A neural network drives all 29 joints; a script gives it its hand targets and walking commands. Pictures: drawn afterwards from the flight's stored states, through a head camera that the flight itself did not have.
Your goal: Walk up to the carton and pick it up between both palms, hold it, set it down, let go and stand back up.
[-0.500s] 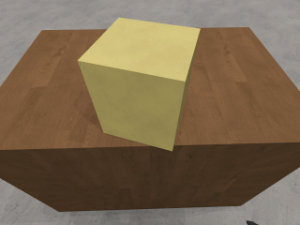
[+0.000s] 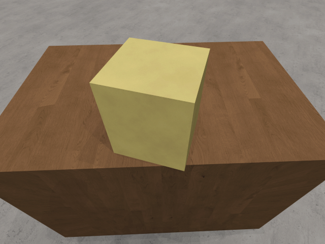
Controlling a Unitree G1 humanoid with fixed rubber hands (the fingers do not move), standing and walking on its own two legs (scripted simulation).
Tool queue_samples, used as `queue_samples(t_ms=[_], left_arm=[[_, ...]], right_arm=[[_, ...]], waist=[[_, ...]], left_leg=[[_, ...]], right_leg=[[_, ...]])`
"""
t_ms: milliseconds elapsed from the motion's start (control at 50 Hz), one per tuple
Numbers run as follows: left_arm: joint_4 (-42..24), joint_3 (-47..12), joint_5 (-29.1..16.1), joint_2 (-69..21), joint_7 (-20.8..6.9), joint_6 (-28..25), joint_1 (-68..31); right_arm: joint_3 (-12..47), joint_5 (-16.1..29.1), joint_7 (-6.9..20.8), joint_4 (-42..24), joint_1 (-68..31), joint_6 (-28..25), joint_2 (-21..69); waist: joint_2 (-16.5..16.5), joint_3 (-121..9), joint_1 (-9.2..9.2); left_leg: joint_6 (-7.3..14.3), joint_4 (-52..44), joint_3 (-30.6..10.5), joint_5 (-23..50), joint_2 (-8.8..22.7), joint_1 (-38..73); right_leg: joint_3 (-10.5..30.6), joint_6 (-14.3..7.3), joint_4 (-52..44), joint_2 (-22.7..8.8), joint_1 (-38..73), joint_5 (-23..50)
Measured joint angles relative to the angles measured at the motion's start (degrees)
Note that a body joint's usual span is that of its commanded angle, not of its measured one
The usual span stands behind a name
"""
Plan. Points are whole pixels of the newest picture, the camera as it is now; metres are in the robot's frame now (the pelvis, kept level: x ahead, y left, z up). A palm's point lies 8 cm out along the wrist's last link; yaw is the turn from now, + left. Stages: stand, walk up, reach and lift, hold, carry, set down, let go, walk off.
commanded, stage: stand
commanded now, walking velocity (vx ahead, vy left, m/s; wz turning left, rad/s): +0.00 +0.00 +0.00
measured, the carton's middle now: (157, 105) +0.46 +0.03 +0.10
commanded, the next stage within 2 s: walk up in 1.44 s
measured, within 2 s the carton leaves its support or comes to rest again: neither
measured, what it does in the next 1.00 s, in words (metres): stands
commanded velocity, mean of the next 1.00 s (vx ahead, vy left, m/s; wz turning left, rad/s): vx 0.00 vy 0.00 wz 0.00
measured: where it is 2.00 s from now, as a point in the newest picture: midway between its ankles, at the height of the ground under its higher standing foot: outside the picture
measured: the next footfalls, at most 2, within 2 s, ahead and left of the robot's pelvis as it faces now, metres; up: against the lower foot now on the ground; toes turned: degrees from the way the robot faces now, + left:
none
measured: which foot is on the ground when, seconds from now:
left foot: down 0.00-1.00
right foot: down 0.00-1.00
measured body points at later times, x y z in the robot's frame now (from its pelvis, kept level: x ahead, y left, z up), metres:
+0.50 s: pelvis +0.00 +0.01 +0.01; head +0.02 +0.01 +0.46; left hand +0.08 +0.29 -0.14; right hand +0.10 -0.28 -0.13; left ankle +0.02 +0.12 -0.74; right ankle +0.01 -0.12 -0.74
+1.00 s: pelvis +0.01 +0.01 +0.01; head +0.03 +0.01 +0.46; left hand +0.08 +0.30 -0.13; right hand +0.10 -0.27 -0.13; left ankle +0.02 +0.12 -0.74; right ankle +0.01 -0.12 -0.74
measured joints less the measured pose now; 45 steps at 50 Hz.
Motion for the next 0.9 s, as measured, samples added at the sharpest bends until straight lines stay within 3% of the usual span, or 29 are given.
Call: queue_samples(t_ms=[900], left_arm=[[1.6, 1.1, 0.0, 0.2, -0.2, 0.6, -0.5]], right_arm=[[-0.4, 0.0, -0.3, 0.0, 0.1, -0.6, 1.1]], waist=[[-0.2, -1.2, 1.18]], left_leg=[[0.8, -7.3, -0.2, 3.1, -1.3, 3.6]], right_leg=[[-0.1, 1.1, -6.5, -1.4, 3.5, 2.5]])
